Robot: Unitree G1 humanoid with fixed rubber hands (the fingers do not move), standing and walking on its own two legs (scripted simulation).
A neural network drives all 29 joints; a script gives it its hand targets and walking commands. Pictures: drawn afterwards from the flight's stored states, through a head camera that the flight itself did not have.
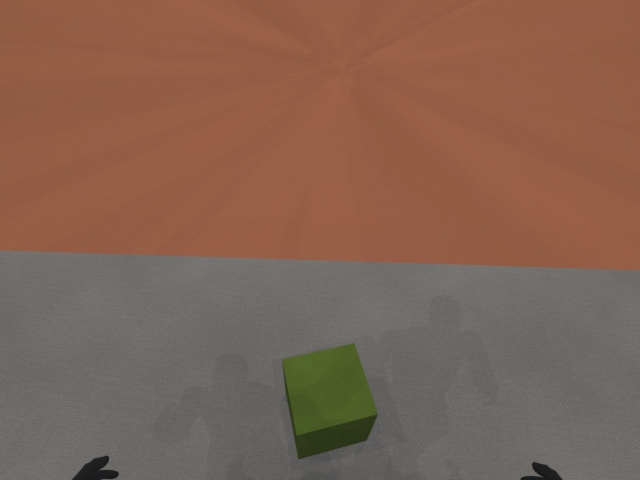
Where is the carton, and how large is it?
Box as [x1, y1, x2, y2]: [282, 343, 377, 458]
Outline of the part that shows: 354,343 282,359 285,389 298,458 366,440 377,415 377,412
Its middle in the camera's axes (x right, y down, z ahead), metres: +0.01 +0.45 +1.11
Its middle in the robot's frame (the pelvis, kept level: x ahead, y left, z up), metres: +0.44 -0.02 -0.66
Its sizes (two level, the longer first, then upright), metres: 0.210 0.200 0.250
